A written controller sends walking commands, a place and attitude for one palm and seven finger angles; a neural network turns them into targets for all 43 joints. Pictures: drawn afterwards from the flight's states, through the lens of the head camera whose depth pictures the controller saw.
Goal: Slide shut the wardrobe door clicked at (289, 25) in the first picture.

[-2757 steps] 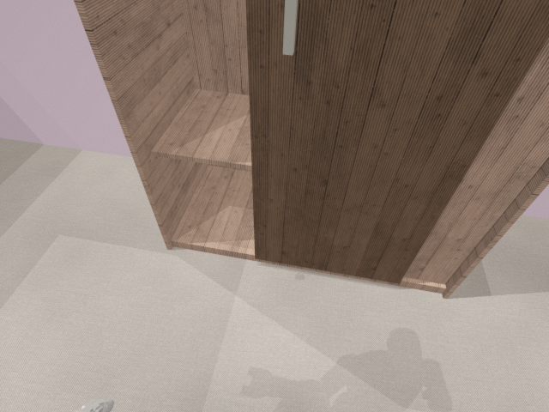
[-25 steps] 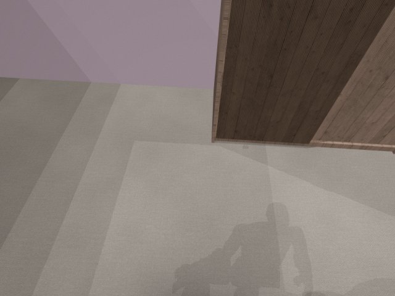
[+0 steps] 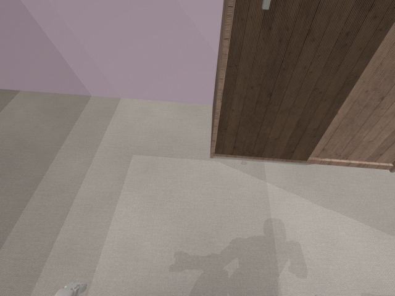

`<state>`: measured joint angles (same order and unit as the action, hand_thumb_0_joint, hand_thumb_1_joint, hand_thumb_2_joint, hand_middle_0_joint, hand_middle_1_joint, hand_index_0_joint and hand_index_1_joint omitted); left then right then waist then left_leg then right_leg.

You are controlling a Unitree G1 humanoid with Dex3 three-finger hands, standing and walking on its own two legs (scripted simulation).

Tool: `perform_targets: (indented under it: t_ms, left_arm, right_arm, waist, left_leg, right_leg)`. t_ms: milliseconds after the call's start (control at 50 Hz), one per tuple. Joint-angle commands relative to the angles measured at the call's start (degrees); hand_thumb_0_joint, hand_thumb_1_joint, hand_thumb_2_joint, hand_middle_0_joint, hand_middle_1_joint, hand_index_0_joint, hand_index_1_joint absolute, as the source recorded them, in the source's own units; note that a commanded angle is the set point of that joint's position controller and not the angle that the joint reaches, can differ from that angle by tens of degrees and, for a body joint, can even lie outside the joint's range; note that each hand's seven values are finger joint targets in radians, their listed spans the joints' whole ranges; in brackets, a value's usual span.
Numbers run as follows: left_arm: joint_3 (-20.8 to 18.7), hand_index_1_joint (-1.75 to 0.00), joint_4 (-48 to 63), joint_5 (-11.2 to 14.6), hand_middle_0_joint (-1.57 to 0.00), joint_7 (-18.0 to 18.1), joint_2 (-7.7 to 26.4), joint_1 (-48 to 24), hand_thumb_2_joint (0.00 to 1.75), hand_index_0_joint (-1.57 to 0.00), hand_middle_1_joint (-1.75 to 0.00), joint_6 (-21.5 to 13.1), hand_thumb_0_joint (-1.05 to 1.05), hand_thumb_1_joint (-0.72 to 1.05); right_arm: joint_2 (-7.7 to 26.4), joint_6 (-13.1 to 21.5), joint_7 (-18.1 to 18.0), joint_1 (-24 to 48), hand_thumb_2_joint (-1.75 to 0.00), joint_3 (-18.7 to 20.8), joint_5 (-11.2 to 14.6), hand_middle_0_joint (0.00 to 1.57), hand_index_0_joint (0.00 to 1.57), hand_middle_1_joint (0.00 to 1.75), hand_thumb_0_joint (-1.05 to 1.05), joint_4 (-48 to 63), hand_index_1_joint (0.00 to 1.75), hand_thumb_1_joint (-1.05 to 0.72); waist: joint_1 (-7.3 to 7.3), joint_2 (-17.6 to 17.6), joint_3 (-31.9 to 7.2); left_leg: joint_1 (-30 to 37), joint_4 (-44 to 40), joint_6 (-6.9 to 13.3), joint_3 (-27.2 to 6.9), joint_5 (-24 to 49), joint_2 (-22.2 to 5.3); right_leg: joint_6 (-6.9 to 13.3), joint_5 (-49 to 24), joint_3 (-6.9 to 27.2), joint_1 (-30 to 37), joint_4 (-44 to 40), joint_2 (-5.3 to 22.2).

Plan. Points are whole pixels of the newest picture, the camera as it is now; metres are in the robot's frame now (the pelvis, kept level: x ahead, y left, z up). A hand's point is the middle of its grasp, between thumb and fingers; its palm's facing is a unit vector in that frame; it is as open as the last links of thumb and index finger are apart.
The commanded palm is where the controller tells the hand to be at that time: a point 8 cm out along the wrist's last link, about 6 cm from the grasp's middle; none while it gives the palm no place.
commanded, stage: look to check the result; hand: right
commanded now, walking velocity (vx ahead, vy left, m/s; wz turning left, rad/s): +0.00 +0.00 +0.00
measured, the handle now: out of the picture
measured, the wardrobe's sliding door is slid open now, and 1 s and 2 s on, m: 0.01 0.01 0.01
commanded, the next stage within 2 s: none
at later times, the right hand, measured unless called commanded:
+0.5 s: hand out of the picture +0.09 -0.23 -0.16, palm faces -0.04 +0.94 -0.34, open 7.4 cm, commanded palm none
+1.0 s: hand out of the picture +0.11 -0.22 -0.15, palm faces -0.05 +0.94 -0.34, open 7.4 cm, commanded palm none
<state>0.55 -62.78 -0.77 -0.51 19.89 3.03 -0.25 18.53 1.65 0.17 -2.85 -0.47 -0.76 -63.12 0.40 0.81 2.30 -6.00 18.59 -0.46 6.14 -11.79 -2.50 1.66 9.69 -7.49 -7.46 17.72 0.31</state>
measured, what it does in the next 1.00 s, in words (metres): stands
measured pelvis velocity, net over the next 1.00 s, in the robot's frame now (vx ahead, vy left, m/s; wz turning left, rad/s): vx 0.02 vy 0.02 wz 0.01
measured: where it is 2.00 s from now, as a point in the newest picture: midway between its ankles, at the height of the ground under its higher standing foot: outside the picture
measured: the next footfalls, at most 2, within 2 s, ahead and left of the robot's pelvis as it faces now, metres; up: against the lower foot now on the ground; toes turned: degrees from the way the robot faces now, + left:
none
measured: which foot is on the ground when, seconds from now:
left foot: down 0.00-1.00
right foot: down 0.00-1.00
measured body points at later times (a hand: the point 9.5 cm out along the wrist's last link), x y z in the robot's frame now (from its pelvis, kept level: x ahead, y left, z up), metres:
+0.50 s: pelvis +0.02 +0.02 +0.00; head +0.04 +0.03 +0.45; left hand +0.09 +0.31 -0.14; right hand +0.09 -0.28 -0.13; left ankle -0.02 +0.12 -0.75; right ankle +0.00 -0.09 -0.75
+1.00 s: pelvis +0.02 +0.02 +0.00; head +0.03 +0.03 +0.45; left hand +0.09 +0.32 -0.14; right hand +0.11 -0.27 -0.13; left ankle -0.02 +0.12 -0.75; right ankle +0.00 -0.09 -0.75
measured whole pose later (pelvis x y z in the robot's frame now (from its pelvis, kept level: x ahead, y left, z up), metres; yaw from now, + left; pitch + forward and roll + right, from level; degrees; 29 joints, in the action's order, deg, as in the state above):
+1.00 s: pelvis +0.02 +0.02 +0.00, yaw +1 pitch -1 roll +0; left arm 0.6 -64.1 -0.7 0.1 19.3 6.2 0.5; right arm 18.6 1.5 -0.3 -5.4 -0.3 -0.5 -64.3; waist 0.6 0.8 2.7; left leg -3.0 16.4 1.4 6.1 -12.4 -0.1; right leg -0.6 10.8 -7.4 -4.9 17.0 2.5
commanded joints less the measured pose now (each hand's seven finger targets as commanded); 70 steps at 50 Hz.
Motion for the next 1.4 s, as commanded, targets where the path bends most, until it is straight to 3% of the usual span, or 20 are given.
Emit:
perform_targets:
  t_ms: [0,100,140,380,440,600,740,920,940,980,1240,1380]
  left_arm:
    - [-2.1,-0.30,2.7,-0.1,-0.20,0.8,11.0,-0.9,0.90,-0.20,-0.30,-1.0,0.00,0.90]
    - [-2.0,-0.30,2.5,-0.1,-0.20,0.9,10.9,-0.4,0.90,-0.20,-0.30,-0.9,0.00,0.90]
    - [-2.0,-0.30,2.5,0.0,-0.20,1.0,10.9,0.1,0.90,-0.20,-0.30,-0.8,0.00,0.90]
    - [-2.0,-0.30,1.6,0.0,-0.20,1.2,10.1,0.8,0.90,-0.20,-0.30,-0.5,0.00,0.90]
    - [-2.0,-0.30,1.7,0.0,-0.20,1.1,10.2,1.3,0.90,-0.20,-0.30,-0.5,0.00,0.90]
    - [-2.0,-0.30,1.7,-0.1,-0.20,1.2,10.1,1.0,0.90,-0.20,-0.30,-0.5,0.00,0.90]
    - [-2.0,-0.30,1.9,0.0,-0.20,1.2,10.1,1.3,0.90,-0.20,-0.30,-0.5,0.00,0.90]
    - [-2.0,-0.30,1.8,-0.1,-0.20,1.2,10.2,1.4,0.90,-0.20,-0.30,-0.4,0.00,0.90]
    - [-2.1,-0.30,1.9,-0.1,-0.20,1.3,10.2,1.8,0.90,-0.20,-0.30,-0.4,0.00,0.90]
    - [-2.1,-0.30,1.9,-0.1,-0.20,1.3,10.3,1.4,0.90,-0.20,-0.30,-0.4,0.00,0.90]
    - [-2.0,-0.30,1.6,0.0,-0.20,1.3,10.4,1.7,0.90,-0.20,-0.30,-0.5,0.00,0.90]
    - [-2.1,-0.30,1.5,-0.1,-0.20,1.2,10.5,1.3,0.90,-0.20,-0.30,-0.6,0.00,0.90]
  right_arm:
    - [12.3,0.8,-1.0,0.7,-0.90,2.5,-0.1,0.20,0.20,0.30,0.00,2.8,0.30,-0.90]
    - [12.4,0.7,-1.1,0.0,-0.90,2.4,0.0,0.20,0.20,0.30,0.00,2.4,0.30,-0.90]
    - [12.4,0.8,-1.2,-0.8,-0.90,2.5,0.0,0.20,0.20,0.30,0.00,2.3,0.30,-0.90]
    - [12.3,0.7,-1.4,-1.4,-0.90,2.4,0.1,0.20,0.20,0.30,0.00,1.5,0.30,-0.90]
    - [12.3,0.9,-1.5,-1.7,-0.90,2.5,0.0,0.20,0.20,0.30,0.00,1.6,0.30,-0.90]
    - [12.2,0.8,-1.4,-1.0,-0.90,2.5,0.1,0.20,0.20,0.30,0.00,1.9,0.30,-0.90]
    - [12.4,0.9,-1.5,-1.0,-0.90,2.6,0.0,0.20,0.20,0.30,0.00,2.2,0.30,-0.90]
    - [12.6,0.9,-1.4,-0.6,-0.90,2.6,0.1,0.20,0.20,0.30,0.00,2.1,0.30,-0.90]
    - [12.6,1.0,-1.5,-1.0,-0.90,2.7,0.0,0.20,0.20,0.30,0.00,2.2,0.30,-0.90]
    - [12.4,0.8,-1.4,-0.5,-0.90,2.5,0.1,0.20,0.20,0.30,0.00,2.2,0.30,-0.90]
    - [12.6,0.9,-1.4,-1.5,-0.90,2.5,0.1,0.20,0.20,0.30,0.00,1.8,0.30,-0.90]
    - [12.5,0.9,-1.3,-1.0,-0.90,2.4,0.1,0.20,0.20,0.30,0.00,1.6,0.30,-0.90]
  waist:
    - [0.26,0.0,-6.4]
    - [0.25,0.2,-5.9]
    - [0.22,-0.6,-7.5]
    - [0.22,-0.7,-4.8]
    - [0.26,-1.5,-6.3]
    - [0.26,-0.4,-4.9]
    - [0.20,-1.7,-5.1]
    - [0.30,-0.6,-4.2]
    - [0.25,-1.2,-5.4]
    - [0.27,-0.1,-3.9]
    - [0.22,-1.4,-5.3]
    - [0.25,0.0,-4.5]
  left_leg:
    - [1.2,-2.5,1.9,-6.8,13.0,-6.8]
    - [1.4,-3.0,2.1,-6.7,14.0,-7.0]
    - [2.3,-2.9,2.2,-6.8,15.7,-7.0]
    - [1.9,-4.0,2.3,-7.0,15.7,-7.1]
    - [2.7,-3.8,2.3,-6.9,17.3,-7.1]
    - [2.5,-3.8,2.3,-7.2,17.8,-7.0]
    - [2.7,-4.0,2.1,-7.2,18.5,-6.9]
    - [2.4,-4.4,2.2,-7.5,18.0,-7.0]
    - [3.2,-4.3,2.1,-7.5,18.6,-6.8]
    - [2.2,-4.7,2.3,-7.8,16.3,-6.8]
    - [2.7,-4.7,2.2,-7.4,17.1,-6.9]
    - [2.2,-4.9,2.4,-7.6,15.6,-7.0]
  right_leg:
    - [-0.3,-14.4,8.8,4.2,-2.0,9.0]
    - [-0.4,-14.0,8.4,4.6,-1.8,9.0]
    - [-0.4,-15.1,8.4,5.5,-1.1,9.1]
    - [-0.7,-12.3,7.8,4.8,-1.6,9.0]
    - [-0.7,-13.1,7.6,5.4,-1.2,9.1]
    - [-0.9,-13.2,7.4,4.9,-1.8,9.1]
    - [-0.9,-13.2,7.3,5.3,-1.7,9.1]
    - [-1.0,-11.9,7.0,5.0,-2.1,9.2]
    - [-0.9,-12.5,7.0,5.4,-1.7,9.2]
    - [-1.0,-11.2,7.2,4.9,-2.3,9.2]
    - [-0.8,-12.1,7.4,5.8,-2.0,9.3]
    - [-0.9,-11.6,7.5,5.5,-2.6,9.3]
